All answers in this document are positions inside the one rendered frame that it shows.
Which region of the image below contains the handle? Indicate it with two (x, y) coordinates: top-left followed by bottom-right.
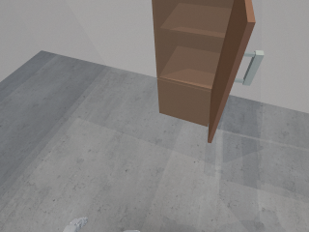
(234, 50), (265, 86)

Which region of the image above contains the cupboard door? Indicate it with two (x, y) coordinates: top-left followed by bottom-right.
(208, 0), (256, 143)

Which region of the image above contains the left robot hand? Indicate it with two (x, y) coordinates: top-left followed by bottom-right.
(62, 217), (88, 232)

